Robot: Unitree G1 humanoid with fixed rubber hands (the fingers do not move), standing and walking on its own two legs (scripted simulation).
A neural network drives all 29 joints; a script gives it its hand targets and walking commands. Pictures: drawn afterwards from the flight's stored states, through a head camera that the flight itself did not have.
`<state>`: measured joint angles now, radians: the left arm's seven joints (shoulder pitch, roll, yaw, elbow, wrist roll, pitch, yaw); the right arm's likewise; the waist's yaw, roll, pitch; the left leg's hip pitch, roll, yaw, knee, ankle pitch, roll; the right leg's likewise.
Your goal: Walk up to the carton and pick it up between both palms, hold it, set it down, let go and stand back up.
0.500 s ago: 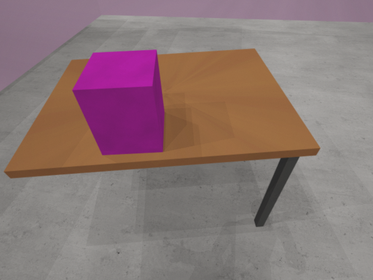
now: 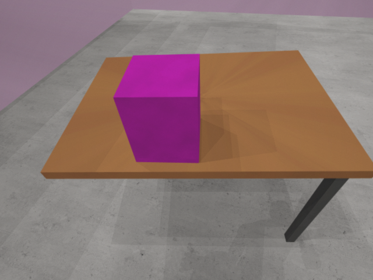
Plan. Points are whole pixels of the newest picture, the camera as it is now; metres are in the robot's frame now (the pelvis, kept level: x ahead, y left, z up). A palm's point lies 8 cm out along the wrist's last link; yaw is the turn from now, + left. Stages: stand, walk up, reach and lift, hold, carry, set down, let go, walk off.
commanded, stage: walk up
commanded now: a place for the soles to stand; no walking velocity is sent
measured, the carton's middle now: (166, 110) +0.60 +0.07 +0.04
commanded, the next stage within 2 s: none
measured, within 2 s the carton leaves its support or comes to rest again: neither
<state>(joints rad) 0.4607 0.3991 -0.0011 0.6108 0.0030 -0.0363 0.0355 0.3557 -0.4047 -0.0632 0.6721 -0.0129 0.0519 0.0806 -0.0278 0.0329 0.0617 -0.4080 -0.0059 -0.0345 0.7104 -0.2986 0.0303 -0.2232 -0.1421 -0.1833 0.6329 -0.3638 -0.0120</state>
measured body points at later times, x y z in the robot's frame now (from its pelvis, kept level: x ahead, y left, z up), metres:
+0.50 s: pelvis +0.10 -0.01 +0.00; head +0.12 +0.01 +0.45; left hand +0.19 +0.29 -0.10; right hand +0.14 -0.33 -0.09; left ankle +0.08 +0.12 -0.72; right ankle +0.12 -0.11 -0.70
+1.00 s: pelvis +0.15 -0.04 +0.01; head +0.15 -0.09 +0.45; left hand +0.20 +0.28 -0.05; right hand +0.21 -0.34 -0.14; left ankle +0.14 +0.13 -0.67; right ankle +0.17 -0.11 -0.72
